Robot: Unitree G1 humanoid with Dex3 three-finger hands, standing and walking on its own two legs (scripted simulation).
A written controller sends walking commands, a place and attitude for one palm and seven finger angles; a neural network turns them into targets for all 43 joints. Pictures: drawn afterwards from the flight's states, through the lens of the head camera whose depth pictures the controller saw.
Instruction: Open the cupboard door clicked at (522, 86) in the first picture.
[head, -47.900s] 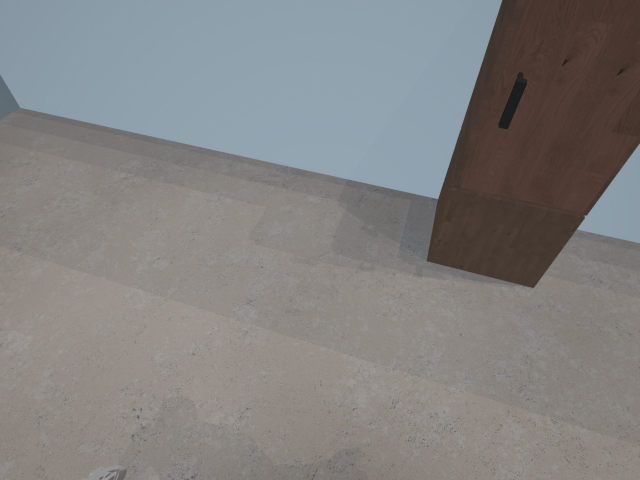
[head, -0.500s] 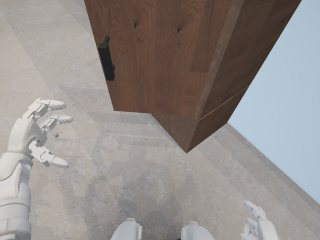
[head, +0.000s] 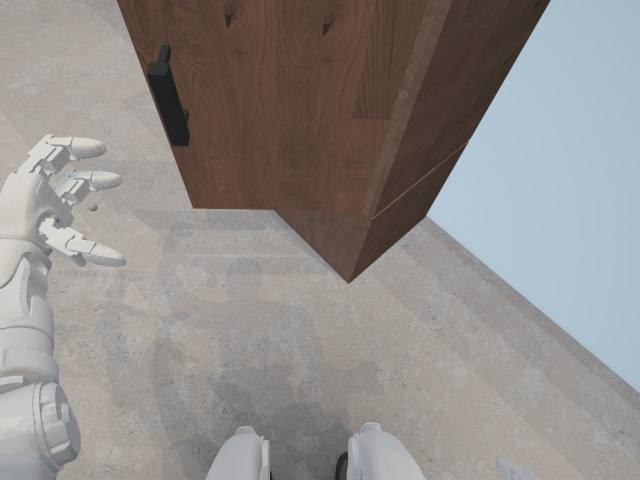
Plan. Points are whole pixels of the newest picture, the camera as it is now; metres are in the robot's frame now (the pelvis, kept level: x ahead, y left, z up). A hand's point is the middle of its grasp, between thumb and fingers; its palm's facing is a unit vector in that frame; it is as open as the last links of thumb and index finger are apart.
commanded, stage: move the hooked fingers beside the handle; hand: left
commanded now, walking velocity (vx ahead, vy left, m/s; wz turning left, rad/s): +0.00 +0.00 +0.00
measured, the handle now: (173, 97) +0.61 +0.21 +0.06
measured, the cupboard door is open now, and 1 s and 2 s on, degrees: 49 49 49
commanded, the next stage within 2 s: slide the fingers in behind the handle in 1.64 s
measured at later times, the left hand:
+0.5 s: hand (108, 150) +0.50 +0.27 +0.06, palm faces -0.01 -1.00 +0.00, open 14.0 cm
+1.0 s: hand (120, 115) +0.56 +0.27 +0.06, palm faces +0.00 -1.00 -0.01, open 14.0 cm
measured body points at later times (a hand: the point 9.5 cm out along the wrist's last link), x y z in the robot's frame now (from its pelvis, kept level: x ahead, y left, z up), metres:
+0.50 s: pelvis +0.00 +0.01 -0.01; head +0.15 +0.04 +0.41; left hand +0.50 +0.33 +0.06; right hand +0.01 -0.27 -0.11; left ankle +0.01 +0.10 -0.66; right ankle +0.03 -0.12 -0.66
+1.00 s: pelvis +0.00 +0.01 -0.02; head +0.19 +0.05 +0.38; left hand +0.56 +0.32 +0.07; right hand -0.05 -0.25 -0.11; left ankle +0.01 +0.10 -0.66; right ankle +0.03 -0.12 -0.66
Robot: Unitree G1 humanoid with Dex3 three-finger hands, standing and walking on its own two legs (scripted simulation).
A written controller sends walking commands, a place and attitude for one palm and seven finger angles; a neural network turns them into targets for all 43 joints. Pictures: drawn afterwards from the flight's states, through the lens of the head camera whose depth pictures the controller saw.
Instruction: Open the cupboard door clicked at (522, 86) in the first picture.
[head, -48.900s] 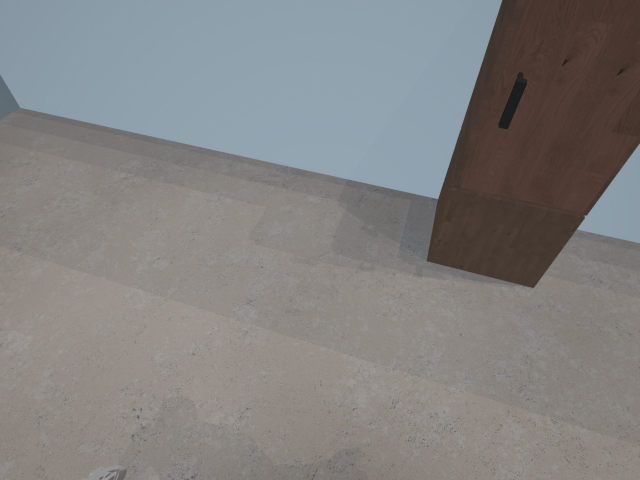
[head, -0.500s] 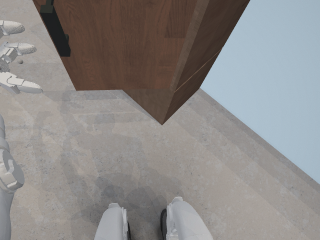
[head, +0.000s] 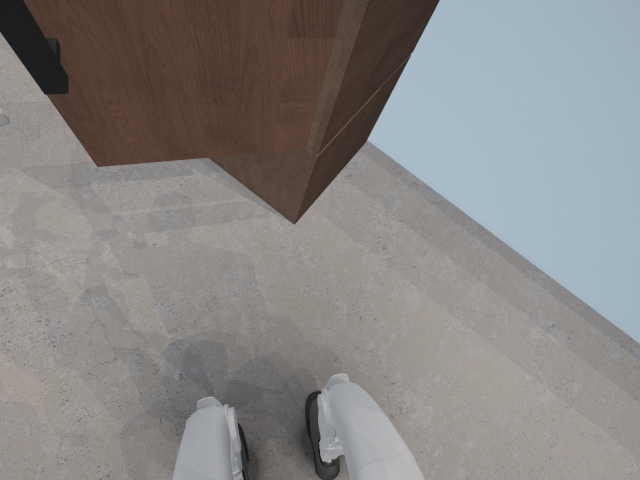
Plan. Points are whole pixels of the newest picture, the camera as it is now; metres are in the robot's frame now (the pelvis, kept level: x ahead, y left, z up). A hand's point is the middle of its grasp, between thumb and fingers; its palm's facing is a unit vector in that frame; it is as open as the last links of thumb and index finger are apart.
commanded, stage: move the hooked fingers beside the handle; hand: left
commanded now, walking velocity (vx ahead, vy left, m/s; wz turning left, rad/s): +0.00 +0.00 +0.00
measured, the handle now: (27, 21) +0.60 +0.23 +0.08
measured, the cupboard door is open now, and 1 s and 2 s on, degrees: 49 49 49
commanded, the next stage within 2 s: slide the fingers in behind the handle in 0.64 s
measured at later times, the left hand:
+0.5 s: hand out of the picture +0.54 +0.28 +0.08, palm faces +0.05 -1.00 -0.01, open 14.0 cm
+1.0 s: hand out of the picture +0.55 +0.27 +0.08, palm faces +0.04 -1.00 -0.01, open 14.0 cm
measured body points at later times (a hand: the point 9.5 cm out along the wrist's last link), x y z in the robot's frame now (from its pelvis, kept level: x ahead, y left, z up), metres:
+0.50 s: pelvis +0.00 +0.00 +0.00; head +0.18 +0.05 +0.42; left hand +0.53 +0.33 +0.09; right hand +0.00 -0.27 -0.09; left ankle +0.00 +0.09 -0.64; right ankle +0.04 -0.14 -0.64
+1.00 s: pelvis +0.00 +0.00 +0.00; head +0.19 +0.04 +0.41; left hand +0.54 +0.32 +0.08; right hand -0.02 -0.27 -0.09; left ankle +0.00 +0.09 -0.64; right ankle +0.04 -0.14 -0.64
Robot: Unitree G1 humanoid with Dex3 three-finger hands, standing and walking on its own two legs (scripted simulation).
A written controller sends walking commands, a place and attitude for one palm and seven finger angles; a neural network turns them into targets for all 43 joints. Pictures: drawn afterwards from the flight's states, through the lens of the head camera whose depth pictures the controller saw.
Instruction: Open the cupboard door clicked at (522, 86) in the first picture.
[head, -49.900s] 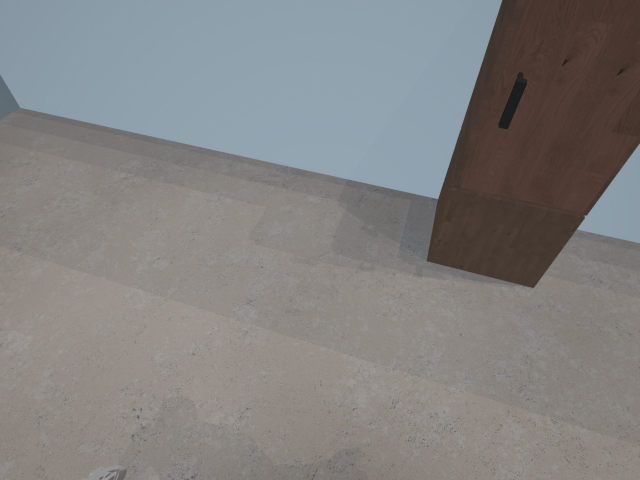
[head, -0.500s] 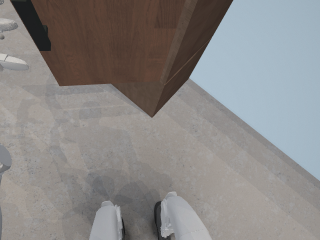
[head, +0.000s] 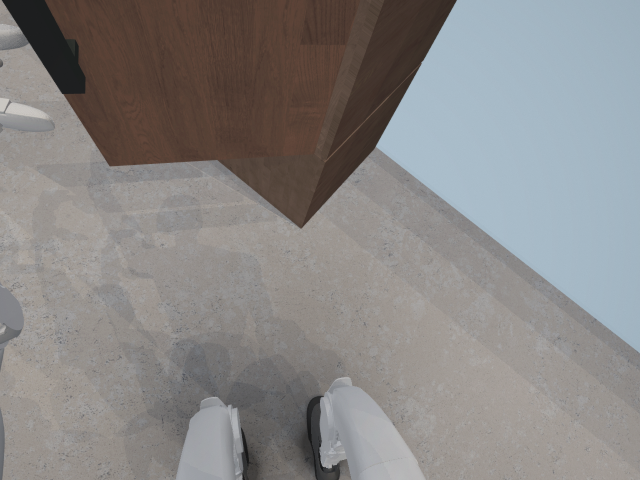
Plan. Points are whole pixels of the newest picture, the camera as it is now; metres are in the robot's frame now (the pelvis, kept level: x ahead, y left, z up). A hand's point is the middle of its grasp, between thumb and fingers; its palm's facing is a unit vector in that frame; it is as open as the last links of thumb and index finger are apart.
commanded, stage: slide the fingers in behind the handle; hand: left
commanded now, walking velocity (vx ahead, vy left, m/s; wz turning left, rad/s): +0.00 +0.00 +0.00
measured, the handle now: (48, 23) +0.60 +0.23 +0.08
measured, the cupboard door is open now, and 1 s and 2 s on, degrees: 49 49 49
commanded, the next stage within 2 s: close the thumb around the handle in 1.34 s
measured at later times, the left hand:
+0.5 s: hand (31, 61) +0.56 +0.24 +0.07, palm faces +0.04 -1.00 -0.01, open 13.9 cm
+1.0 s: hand (75, 62) +0.55 +0.20 +0.08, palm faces +0.07 -1.00 -0.03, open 14.1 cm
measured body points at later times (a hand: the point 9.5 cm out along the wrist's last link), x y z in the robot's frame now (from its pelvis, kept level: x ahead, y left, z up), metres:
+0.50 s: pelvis +0.00 +0.00 +0.00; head +0.19 +0.04 +0.41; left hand +0.55 +0.29 +0.08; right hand -0.02 -0.26 -0.09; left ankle +0.00 +0.09 -0.64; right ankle +0.03 -0.13 -0.64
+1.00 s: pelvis +0.01 -0.01 +0.01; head +0.17 +0.02 +0.42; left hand +0.54 +0.25 +0.08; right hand -0.02 -0.26 -0.10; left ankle +0.00 +0.09 -0.64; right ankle +0.03 -0.13 -0.64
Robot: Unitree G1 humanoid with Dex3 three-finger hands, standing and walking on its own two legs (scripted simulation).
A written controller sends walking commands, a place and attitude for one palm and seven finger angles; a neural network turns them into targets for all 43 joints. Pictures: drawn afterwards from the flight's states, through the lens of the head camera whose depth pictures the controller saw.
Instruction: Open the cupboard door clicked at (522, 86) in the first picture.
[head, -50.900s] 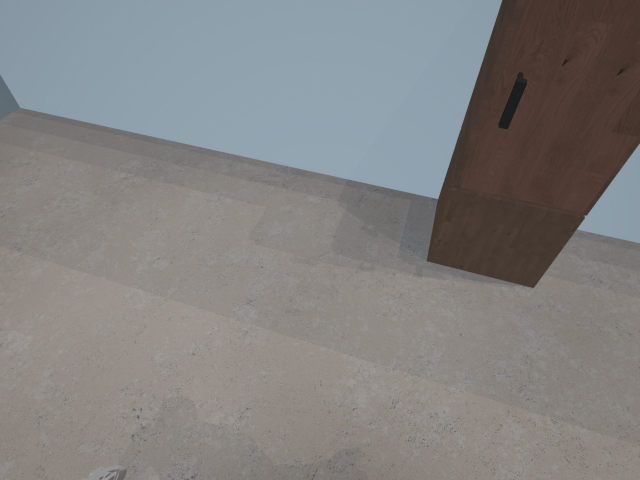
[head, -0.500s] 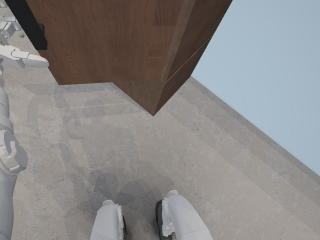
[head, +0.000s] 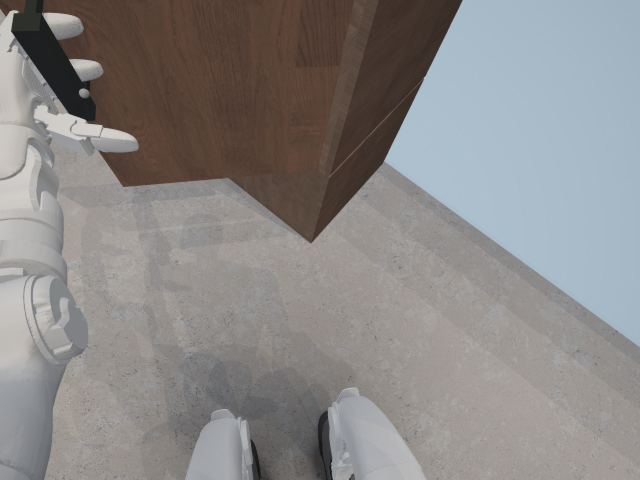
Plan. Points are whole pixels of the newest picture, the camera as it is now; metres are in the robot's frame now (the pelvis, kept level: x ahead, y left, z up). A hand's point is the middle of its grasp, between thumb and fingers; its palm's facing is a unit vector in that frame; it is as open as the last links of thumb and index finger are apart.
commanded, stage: slide the fingers in behind the handle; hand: left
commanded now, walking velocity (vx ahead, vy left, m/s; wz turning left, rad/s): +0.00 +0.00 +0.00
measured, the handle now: (61, 58) +0.60 +0.23 +0.07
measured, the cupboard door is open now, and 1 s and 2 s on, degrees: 49 49 82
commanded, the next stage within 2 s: close the thumb around the handle in 0.34 s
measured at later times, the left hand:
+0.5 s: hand (84, 94) +0.55 +0.20 +0.07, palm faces +0.05 -1.00 -0.03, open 14.0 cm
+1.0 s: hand (84, 93) +0.55 +0.20 +0.07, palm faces +0.04 -1.00 -0.02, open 6.5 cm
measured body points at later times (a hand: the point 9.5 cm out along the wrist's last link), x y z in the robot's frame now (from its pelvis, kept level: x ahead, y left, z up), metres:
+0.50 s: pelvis +0.00 +0.00 +0.00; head +0.17 +0.02 +0.41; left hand +0.54 +0.26 +0.08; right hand -0.02 -0.27 -0.11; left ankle +0.00 +0.10 -0.65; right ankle +0.03 -0.12 -0.65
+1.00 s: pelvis +0.00 +0.00 +0.00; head +0.17 +0.03 +0.41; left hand +0.54 +0.26 +0.07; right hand -0.03 -0.26 -0.10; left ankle +0.00 +0.10 -0.65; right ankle +0.03 -0.12 -0.65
